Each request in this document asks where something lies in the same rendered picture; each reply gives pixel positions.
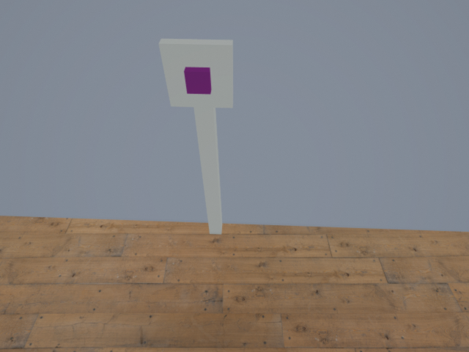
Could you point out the panel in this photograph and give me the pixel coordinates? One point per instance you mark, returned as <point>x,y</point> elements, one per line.
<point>176,54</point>

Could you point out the button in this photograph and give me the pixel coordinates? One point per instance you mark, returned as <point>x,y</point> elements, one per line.
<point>197,80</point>

